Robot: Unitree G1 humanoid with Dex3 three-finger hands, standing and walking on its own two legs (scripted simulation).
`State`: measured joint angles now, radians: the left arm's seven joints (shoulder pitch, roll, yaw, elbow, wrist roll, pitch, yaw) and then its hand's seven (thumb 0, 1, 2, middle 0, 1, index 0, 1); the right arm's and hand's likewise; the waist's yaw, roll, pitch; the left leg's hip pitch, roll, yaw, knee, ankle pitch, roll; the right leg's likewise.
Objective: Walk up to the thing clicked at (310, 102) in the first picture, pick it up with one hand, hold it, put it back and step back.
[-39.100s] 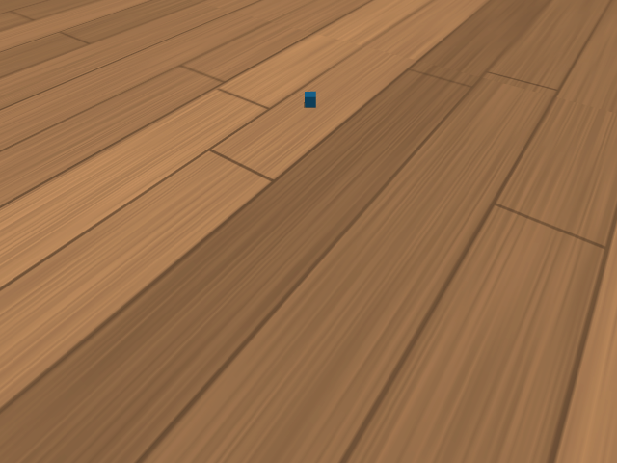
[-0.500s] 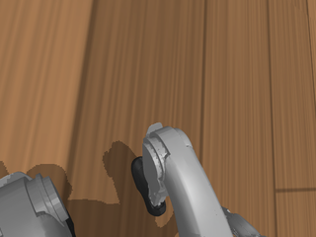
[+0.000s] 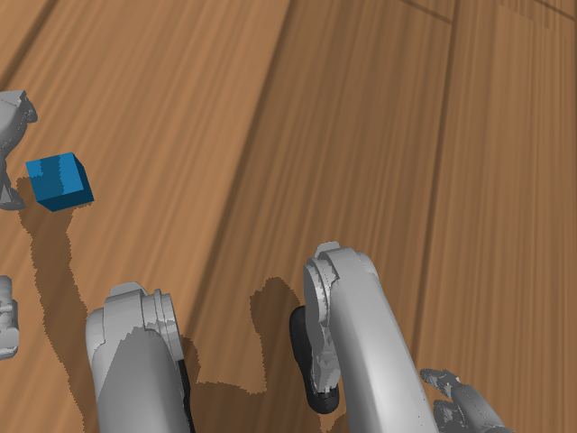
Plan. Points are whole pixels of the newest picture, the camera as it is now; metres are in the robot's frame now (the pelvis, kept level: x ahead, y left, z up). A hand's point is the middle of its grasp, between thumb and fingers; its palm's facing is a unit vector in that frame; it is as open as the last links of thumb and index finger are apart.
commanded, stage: withdraw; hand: left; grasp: from above
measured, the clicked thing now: (62, 182) +0.53 +0.31 -0.32
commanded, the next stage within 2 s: home in 0.22 s
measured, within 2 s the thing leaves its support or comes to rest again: neither
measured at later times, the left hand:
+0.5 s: hand out of the picture +0.49 +0.33 -0.16, palm faces -0.48 -0.12 -0.87, open 12.1 cm
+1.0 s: hand out of the picture +0.33 +0.28 +0.06, palm faces -0.16 -0.76 -0.63, open 7.4 cm
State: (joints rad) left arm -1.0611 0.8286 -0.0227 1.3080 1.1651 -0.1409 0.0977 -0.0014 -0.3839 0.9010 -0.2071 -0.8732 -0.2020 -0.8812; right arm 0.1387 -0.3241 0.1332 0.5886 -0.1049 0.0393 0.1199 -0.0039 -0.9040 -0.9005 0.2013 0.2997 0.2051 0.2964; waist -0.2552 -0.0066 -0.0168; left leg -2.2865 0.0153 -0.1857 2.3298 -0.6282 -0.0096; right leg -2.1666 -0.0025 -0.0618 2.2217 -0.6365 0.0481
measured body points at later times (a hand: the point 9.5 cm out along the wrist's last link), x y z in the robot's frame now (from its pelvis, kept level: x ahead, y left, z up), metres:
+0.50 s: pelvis +0.01 +0.00 -0.01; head +0.26 +0.07 +0.35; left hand +0.51 +0.33 -0.11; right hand +0.03 -0.26 -0.10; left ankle +0.09 +0.13 -0.32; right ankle +0.12 -0.14 -0.32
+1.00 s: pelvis +0.02 +0.00 +0.16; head +0.18 +0.06 +0.58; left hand +0.33 +0.32 +0.10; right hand +0.26 -0.22 +0.06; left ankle +0.09 +0.13 -0.32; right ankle +0.12 -0.14 -0.32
